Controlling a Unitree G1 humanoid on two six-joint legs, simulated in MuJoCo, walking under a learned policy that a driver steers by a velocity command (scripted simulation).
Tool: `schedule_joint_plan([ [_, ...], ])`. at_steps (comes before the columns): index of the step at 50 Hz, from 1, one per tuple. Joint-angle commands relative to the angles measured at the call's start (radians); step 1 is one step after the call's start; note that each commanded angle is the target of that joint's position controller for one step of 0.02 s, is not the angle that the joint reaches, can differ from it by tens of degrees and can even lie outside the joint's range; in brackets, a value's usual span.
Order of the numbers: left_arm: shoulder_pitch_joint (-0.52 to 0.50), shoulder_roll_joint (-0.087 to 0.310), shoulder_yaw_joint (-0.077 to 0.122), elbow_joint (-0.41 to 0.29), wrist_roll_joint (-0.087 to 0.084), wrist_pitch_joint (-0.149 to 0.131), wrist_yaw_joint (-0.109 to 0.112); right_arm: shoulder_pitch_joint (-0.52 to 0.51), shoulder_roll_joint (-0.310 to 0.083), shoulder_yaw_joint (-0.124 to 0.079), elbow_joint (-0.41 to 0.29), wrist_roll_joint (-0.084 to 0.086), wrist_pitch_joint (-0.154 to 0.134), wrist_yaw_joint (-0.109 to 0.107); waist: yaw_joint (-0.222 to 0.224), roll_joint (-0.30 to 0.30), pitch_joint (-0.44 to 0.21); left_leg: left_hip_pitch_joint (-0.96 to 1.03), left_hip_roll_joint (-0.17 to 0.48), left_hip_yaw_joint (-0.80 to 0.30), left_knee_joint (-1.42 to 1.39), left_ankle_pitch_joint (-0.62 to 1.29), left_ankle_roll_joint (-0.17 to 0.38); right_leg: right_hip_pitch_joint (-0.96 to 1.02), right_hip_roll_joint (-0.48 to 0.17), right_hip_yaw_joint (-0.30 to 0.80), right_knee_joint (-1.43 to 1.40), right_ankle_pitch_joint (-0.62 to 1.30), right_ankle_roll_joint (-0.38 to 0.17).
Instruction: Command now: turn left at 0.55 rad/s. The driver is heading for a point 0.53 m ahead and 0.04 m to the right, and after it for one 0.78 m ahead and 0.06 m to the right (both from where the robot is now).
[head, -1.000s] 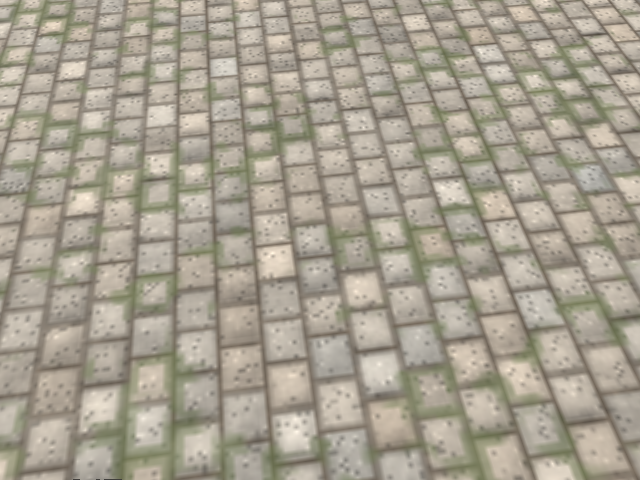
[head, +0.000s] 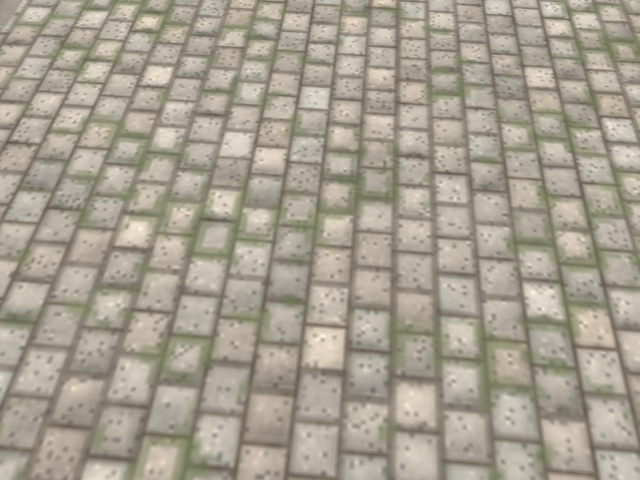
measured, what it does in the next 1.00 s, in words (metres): walks ahead: right foot, then left foot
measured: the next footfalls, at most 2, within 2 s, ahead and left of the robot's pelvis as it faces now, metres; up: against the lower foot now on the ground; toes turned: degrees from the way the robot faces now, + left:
right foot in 0.04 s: +0.06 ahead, -0.13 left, +0.00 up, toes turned +7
left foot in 0.42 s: +0.01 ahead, +0.13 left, +0.00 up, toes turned +7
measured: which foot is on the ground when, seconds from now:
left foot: down 0.00-0.06, up 0.08-0.40, down 0.42-0.90, up 0.92-1.00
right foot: up 0.00-0.02, down 0.04-0.52, up 0.54-0.86, down 0.88-1.00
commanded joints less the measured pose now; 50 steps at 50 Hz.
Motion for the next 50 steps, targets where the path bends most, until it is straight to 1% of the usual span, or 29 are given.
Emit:
schedule_joint_plan([
  [1,0.072,0.095,0.033,-0.045,-0.003,-0.033,-0.01,-0.049,-0.155,-0.042,-0.08,0.011,0.001,-0.007,0.045,0.177,-0.162,0.118,0.199,-0.275,-0.076,0.15,0.146,0.13,0.017,-0.043,-0.225,0.119,-0.031],
  [2,0.099,0.125,0.045,-0.037,0.004,-0.036,-0.009,-0.031,-0.132,-0.035,-0.08,0.013,0.003,-0.009,0.047,0.141,-0.163,0.063,0.157,-0.251,-0.028,0.048,0.102,0.218,-0.045,-0.009,-0.304,0.187,-0.059],
  [3,0.11,0.198,0.06,-0.048,0.022,-0.031,-0.001,0.019,-0.074,-0.019,-0.079,-0.002,0.003,-0.006,0.014,-0.063,-0.174,-0.062,0.054,-0.126,0.18,-0.234,0.041,0.314,-0.268,0.196,-0.359,0.249,-0.142],
  [4,0.081,0.242,0.067,-0.048,0.058,-0.027,-0.005,0.007,-0.101,-0.031,-0.114,0.004,-0.008,-0.005,-0.004,-0.316,-0.108,-0.23,-0.056,0.02,0.381,-0.466,-0.008,0.238,-0.419,0.43,-0.407,0.367,-0.307],
  [5,0.028,0.181,0.051,-0.081,0.058,-0.033,-0.003,0.038,-0.179,-0.054,-0.086,-0.007,-0.014,-0.006,-0.006,-0.213,-0.094,-0.227,0.013,-0.006,0.57,-0.435,-0.037,0.208,-0.431,0.39,-0.402,0.379,-0.348],
  [6,-0.019,0.133,0.038,-0.091,0.045,-0.034,0.002,0.053,-0.198,-0.067,-0.06,0.001,-0.009,-0.004,-0.022,-0.152,-0.079,-0.224,0.02,0.008,0.639,-0.369,-0.049,0.191,-0.369,0.277,-0.381,0.369,-0.307],
  [7,-0.037,0.115,0.032,-0.097,0.029,-0.033,0.006,0.071,-0.168,-0.063,-0.034,-0.001,0.001,-0.009,-0.023,-0.121,-0.071,-0.223,0.023,0.02,0.68,-0.318,-0.068,0.199,-0.304,0.196,-0.366,0.344,-0.271],
  [8,-0.035,0.105,0.027,-0.091,0.014,-0.032,0.01,0.069,-0.142,-0.055,-0.032,-0.005,0.008,-0.011,-0.009,-0.123,-0.059,-0.247,0.022,0.019,0.72,-0.279,-0.085,0.218,-0.289,0.163,-0.357,0.372,-0.27],
  [13,0.059,0.116,0.024,-0.061,0.017,-0.016,0.021,-0.021,-0.063,-0.019,-0.072,0.004,0.001,-0.006,0.052,-0.166,-0.093,-0.208,0.045,0.076,0.503,-0.257,-0.12,0.344,-0.27,0.074,-0.331,0.503,-0.304],
  [15,0.041,0.136,0.029,-0.06,0.013,-0.012,0.015,-0.032,-0.038,-0.003,-0.078,-0.004,-0.001,0.001,0.055,-0.187,-0.109,-0.093,0.077,0.118,0.346,-0.277,-0.116,0.319,-0.272,0.049,-0.321,0.522,-0.303],
  [18,0.056,0.16,0.033,-0.044,0.0,-0.004,0.003,-0.013,-0.055,-0.003,-0.063,0.001,0.0,0.008,0.06,-0.204,-0.109,0.039,0.071,0.18,0.139,-0.222,-0.102,0.287,-0.277,0.054,-0.297,0.554,-0.304],
  [20,0.056,0.128,0.018,-0.026,-0.015,-0.005,-0.002,0.049,-0.036,0.0,-0.023,-0.006,-0.002,0.011,0.019,-0.168,-0.095,0.2,0.063,0.192,-0.158,0.0,-0.057,0.221,-0.248,0.043,-0.26,0.52,-0.261],
  [21,0.103,0.089,0.001,-0.004,-0.009,-0.017,-0.01,0.058,-0.053,0.001,-0.019,-0.015,-0.003,0.008,0.024,-0.12,-0.107,0.339,0.109,0.125,-0.222,0.126,-0.027,0.138,-0.224,0.037,-0.262,0.429,-0.195],
  [22,0.122,0.049,-0.016,-0.008,0.029,-0.034,-0.024,0.091,-0.123,-0.01,-0.022,-0.024,0.0,-0.004,0.044,0.037,-0.165,0.478,0.263,-0.025,-0.158,0.414,0.013,0.049,-0.156,-0.025,-0.163,0.23,-0.119],
  [23,0.141,0.016,-0.024,-0.008,0.022,-0.041,-0.027,0.02,-0.112,-0.002,-0.012,-0.043,-0.001,0.001,0.093,0.19,-0.158,0.306,0.329,-0.026,-0.116,0.353,0.11,0.102,-0.112,-0.078,-0.227,0.012,-0.067],
  [24,0.08,0.078,-0.016,-0.001,0.025,-0.035,-0.023,-0.041,-0.052,0.01,-0.036,-0.043,-0.014,0.012,0.061,0.12,-0.119,0.243,0.271,0.014,-0.132,0.195,0.114,0.158,-0.111,-0.076,-0.226,0.078,-0.036],
  [26,0.025,0.113,-0.003,-0.006,0.007,-0.025,-0.012,0.0,-0.101,-0.009,-0.016,-0.046,-0.027,0.009,0.015,0.133,-0.093,0.264,0.211,0.045,-0.156,-0.054,0.067,0.085,-0.062,-0.11,-0.152,0.117,-0.033],
  [29,-0.031,0.128,0.01,-0.047,-0.019,-0.015,-0.006,0.131,-0.159,-0.032,0.014,-0.019,-0.039,-0.01,-0.073,0.223,0.03,0.262,0.405,-0.188,-0.317,-0.486,0.187,-0.203,-0.058,-0.119,0.203,-0.187,-0.062],
  [30,-0.033,0.127,0.02,-0.057,-0.03,-0.017,-0.01,0.158,-0.143,-0.028,0.028,-0.02,-0.055,-0.014,-0.068,0.202,0.066,0.285,0.463,-0.245,-0.344,-0.478,0.222,-0.318,-0.093,-0.061,0.346,-0.222,-0.079],
  [33,0.017,0.099,0.027,-0.037,-0.027,-0.025,-0.023,0.085,-0.079,-0.016,0.022,-0.002,-0.093,-0.018,-0.018,0.124,0.063,0.37,0.428,-0.114,-0.372,-0.336,0.185,-0.398,-0.138,-0.014,0.358,-0.09,-0.088],
  [36,0.013,0.054,0.009,-0.038,-0.018,-0.032,-0.048,0.035,-0.095,-0.028,0.018,-0.013,-0.106,-0.006,-0.008,0.085,0.016,0.317,0.362,0.081,-0.365,-0.124,0.155,-0.252,-0.147,-0.087,0.22,0.04,-0.067],
  [38,0.001,0.043,-0.001,-0.053,-0.014,-0.031,-0.063,0.036,-0.125,-0.041,0.026,-0.004,-0.111,0.007,-0.012,0.088,0.001,0.258,0.349,0.163,-0.351,-0.086,0.151,-0.138,-0.139,-0.124,0.113,0.063,-0.066],
  [42,0.05,0.084,0.007,-0.063,-0.017,-0.022,-0.068,0.045,-0.159,-0.055,0.051,0.025,-0.106,0.028,0.024,0.075,0.009,0.198,0.382,0.212,-0.271,-0.185,0.136,0.008,-0.097,-0.196,-0.013,0.089,-0.11],
  [44,0.222,0.147,0.045,-0.017,-0.021,-0.018,-0.056,0.052,-0.119,-0.038,0.057,0.013,-0.106,0.032,0.108,0.019,-0.057,0.086,0.325,0.311,0.003,0.0,0.079,0.274,-0.019,-0.231,-0.054,0.072,-0.163],
  [45,0.388,0.246,0.085,0.016,-0.031,-0.017,-0.04,0.037,-0.058,-0.015,0.034,-0.014,-0.109,0.032,0.179,-0.164,-0.119,-0.071,0.238,0.394,0.385,-0.01,0.002,0.461,-0.118,-0.013,-0.162,0.012,-0.237],
  [46,0.397,0.371,0.096,-0.015,-0.015,-0.04,-0.042,0.024,0.018,0.011,-0.055,-0.023,-0.128,0.025,0.124,-0.403,-0.192,-0.411,0.041,0.257,0.721,-0.442,-0.058,0.599,-0.354,0.661,-0.42,-0.292,-0.437],
  [47,0.352,0.27,0.065,-0.041,-0.012,-0.068,-0.054,-0.026,-0.085,-0.007,-0.042,0.02,-0.151,0.03,0.151,-0.19,-0.175,-0.503,0.09,0.098,0.815,-0.386,-0.031,0.589,-0.401,0.714,-0.513,-0.376,-0.435],
  [48,0.308,0.216,0.047,-0.047,-0.006,-0.084,-0.056,-0.047,-0.116,-0.014,-0.048,0.041,-0.166,0.037,0.124,-0.164,-0.095,-0.539,0.133,0.101,0.8,-0.29,0.006,0.523,-0.387,0.611,-0.497,-0.324,-0.406],
  [50,0.207,0.155,0.027,-0.071,-0.006,-0.084,-0.052,-0.022,-0.113,-0.019,-0.015,-0.007,-0.176,0.029,0.063,-0.054,-0.031,-0.44,0.196,0.098,0.654,-0.133,0.017,0.374,-0.298,0.402,-0.463,-0.081,-0.341],
])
